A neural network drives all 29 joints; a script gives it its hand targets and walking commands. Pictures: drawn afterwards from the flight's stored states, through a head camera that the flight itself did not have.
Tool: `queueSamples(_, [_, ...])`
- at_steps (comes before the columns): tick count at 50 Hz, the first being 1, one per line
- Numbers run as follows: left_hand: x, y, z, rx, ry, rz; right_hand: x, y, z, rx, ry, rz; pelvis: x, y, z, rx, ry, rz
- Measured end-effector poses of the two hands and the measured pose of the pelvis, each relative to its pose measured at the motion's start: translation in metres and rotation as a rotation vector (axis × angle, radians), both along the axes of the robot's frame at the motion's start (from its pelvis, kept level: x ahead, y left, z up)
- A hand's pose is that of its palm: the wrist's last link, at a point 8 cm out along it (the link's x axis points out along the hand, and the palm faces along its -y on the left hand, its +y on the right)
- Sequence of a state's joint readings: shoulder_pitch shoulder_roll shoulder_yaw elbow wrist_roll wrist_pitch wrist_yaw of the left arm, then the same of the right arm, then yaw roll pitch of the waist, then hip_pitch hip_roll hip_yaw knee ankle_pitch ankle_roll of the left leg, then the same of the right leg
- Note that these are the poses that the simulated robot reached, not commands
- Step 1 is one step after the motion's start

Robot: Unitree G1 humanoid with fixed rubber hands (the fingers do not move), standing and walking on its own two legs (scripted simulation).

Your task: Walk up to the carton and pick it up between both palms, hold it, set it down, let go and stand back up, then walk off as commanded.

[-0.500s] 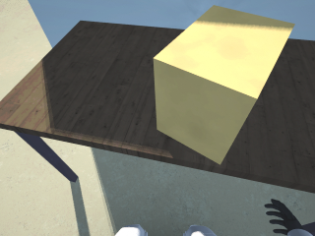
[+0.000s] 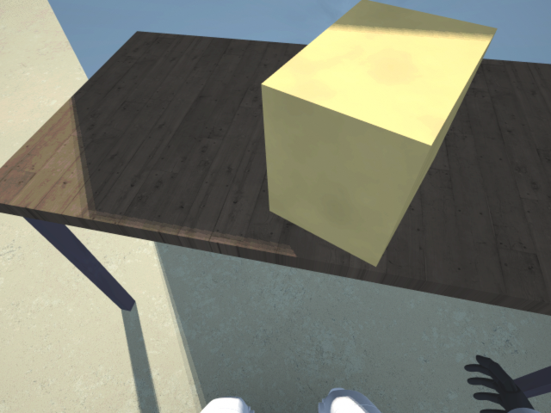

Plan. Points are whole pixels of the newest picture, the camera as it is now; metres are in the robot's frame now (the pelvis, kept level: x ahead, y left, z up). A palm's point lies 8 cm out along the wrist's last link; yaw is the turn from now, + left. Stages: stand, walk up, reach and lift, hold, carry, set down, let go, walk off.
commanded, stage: walk up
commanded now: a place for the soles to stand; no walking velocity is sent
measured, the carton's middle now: (369, 130) +0.53 -0.15 +0.09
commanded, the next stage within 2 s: none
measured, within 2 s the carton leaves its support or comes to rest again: neither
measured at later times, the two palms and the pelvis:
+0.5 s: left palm out of the picture +0.05 +0.32 -0.08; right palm out of the picture +0.10 -0.34 -0.09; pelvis -0.02 -0.02 -0.01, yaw -2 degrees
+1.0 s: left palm out of the picture +0.04 +0.34 -0.08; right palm out of the picture +0.10 -0.32 -0.09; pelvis -0.03 +0.00 +0.00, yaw -2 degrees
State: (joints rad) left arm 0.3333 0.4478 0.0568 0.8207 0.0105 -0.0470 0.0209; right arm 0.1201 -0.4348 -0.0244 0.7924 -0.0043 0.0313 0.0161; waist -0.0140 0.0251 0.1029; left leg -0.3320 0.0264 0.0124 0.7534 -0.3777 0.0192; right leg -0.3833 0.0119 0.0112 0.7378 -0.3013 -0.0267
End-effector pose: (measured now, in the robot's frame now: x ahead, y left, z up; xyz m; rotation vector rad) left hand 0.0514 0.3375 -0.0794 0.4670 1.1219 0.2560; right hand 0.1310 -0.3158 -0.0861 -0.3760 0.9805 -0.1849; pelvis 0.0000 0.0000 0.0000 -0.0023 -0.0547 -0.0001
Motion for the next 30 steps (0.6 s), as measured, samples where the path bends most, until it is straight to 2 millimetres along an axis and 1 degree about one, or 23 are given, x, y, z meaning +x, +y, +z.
queueSamples(4, [0.002, -0.003, 0.000, -0.005, -0.013, -0.012, -0.014, -0.006, 0.003, -0.008, 0.004, -0.016, -0.003, -0.003, 0.001, -0.009, -0.004, -0.011])
queueSamples(7, [0.001, -0.010, -0.002, -0.003, -0.014, -0.022, -0.015, -0.013, 0.001, -0.006, -0.006, -0.020, -0.006, -0.010, -0.002, 0.003, -0.005, -0.017])
queueSamples(9, [-0.001, -0.013, -0.001, -0.005, -0.014, -0.024, -0.015, -0.015, 0.000, -0.002, -0.008, -0.021, -0.009, -0.012, -0.002, 0.005, -0.007, -0.019])
queueSamples(13, [-0.007, -0.010, 0.001, 0.005, -0.008, -0.023, -0.017, -0.012, -0.001, 0.004, -0.006, -0.016, -0.014, -0.010, -0.001, 0.008, -0.001, -0.014])
queueSamples(16, [-0.012, -0.005, 0.001, 0.004, -0.008, -0.021, -0.025, -0.007, -0.003, 0.002, 0.008, -0.015, -0.018, -0.005, -0.001, 0.007, -0.002, -0.011])
queueSamples(19, [-0.009, -0.003, 0.000, 0.004, -0.012, -0.029, -0.035, -0.007, -0.004, 0.001, 0.013, -0.027, -0.019, -0.004, -0.002, -0.006, -0.006, -0.021])
queueSamples(21, [-0.006, -0.005, 0.000, 0.005, -0.014, -0.036, -0.039, -0.011, -0.003, -0.003, 0.020, -0.034, -0.018, -0.007, -0.002, -0.006, -0.005, -0.026])
queueSamples(25, [-0.005, -0.015, -0.003, 0.006, -0.008, -0.043, -0.034, -0.021, -0.006, 0.000, 0.011, -0.036, -0.019, -0.017, -0.005, 0.006, -0.003, -0.031])
queueSamples(27, [-0.005, -0.018, 0.000, 0.006, -0.010, -0.044, -0.030, -0.022, -0.006, 0.005, 0.007, -0.034, -0.019, -0.018, -0.004, 0.009, 0.000, -0.030])
queueSamples(30, [-0.008, -0.014, 0.003, 0.018, -0.003, -0.041, -0.024, -0.018, -0.006, 0.011, 0.001, -0.028, -0.020, -0.016, -0.003, 0.012, 0.004, -0.029])
